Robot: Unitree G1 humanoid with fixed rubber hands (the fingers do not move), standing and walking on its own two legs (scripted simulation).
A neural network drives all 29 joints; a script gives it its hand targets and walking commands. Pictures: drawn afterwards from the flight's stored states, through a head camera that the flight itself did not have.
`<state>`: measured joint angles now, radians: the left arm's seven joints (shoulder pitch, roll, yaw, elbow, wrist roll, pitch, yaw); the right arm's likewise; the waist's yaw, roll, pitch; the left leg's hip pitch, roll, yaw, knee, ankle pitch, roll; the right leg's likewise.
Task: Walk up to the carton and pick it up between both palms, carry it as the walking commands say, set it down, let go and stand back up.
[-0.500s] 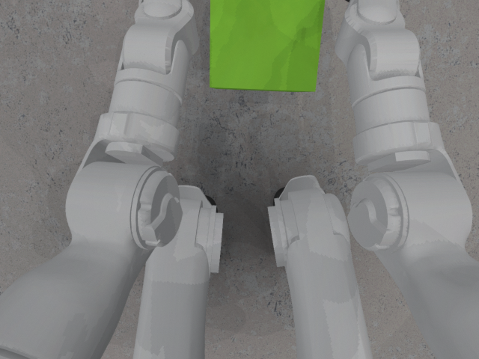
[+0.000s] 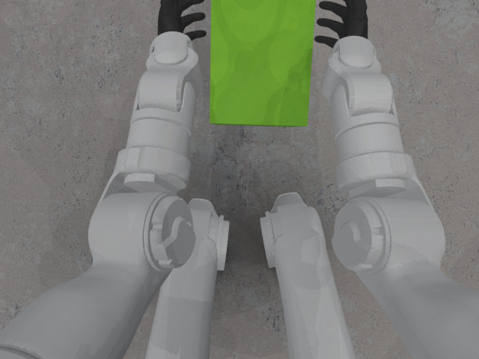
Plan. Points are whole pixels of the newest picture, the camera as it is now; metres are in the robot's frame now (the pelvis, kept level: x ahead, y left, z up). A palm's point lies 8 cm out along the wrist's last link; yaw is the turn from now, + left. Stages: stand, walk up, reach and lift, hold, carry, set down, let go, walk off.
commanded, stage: reach and lift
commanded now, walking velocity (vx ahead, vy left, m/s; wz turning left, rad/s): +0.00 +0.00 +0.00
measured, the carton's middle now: (258, 38) +0.58 -0.05 -0.20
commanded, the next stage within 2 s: none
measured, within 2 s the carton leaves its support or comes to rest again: neither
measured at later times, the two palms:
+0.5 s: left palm (154, 30) +0.52 +0.07 -0.02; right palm (365, 40) +0.50 -0.15 -0.03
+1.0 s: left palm (124, 16) +0.50 +0.07 +0.05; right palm (394, 33) +0.48 -0.15 +0.04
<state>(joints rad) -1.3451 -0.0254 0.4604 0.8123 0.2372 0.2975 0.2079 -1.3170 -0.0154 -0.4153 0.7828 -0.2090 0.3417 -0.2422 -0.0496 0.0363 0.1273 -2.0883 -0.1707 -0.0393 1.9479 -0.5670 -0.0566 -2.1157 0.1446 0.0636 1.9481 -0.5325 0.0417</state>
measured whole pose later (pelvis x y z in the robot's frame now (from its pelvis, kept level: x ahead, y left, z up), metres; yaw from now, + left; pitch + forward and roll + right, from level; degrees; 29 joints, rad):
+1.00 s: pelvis +0.01 +0.01 +0.10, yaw -1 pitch +36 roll +0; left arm -1.08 -0.14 0.47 0.79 0.32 0.28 0.25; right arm -1.04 0.11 -0.45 0.75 -0.25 0.31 -0.27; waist -0.04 0.04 -0.05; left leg -1.73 -0.18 -0.08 1.64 -0.53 -0.03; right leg -1.75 0.15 0.09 1.63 -0.50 0.04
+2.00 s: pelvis +0.04 +0.01 +0.22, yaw -1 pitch +24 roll +0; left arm -0.79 -0.22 0.46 0.72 0.35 0.21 0.21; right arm -0.74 0.20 -0.44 0.67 -0.28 0.26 -0.20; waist -0.04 0.03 -0.03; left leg -1.16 -0.15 -0.13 1.17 -0.42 -0.01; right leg -1.17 0.12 0.12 1.16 -0.40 0.03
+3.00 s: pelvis +0.08 +0.00 +0.32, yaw -2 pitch +5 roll +0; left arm -0.51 -0.24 0.35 0.63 0.35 0.36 0.14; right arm -0.48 0.23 -0.34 0.59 -0.31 0.39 -0.16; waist -0.03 0.01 0.00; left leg -0.39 -0.10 -0.15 0.54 -0.23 0.01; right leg -0.42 0.08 0.15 0.55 -0.21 0.00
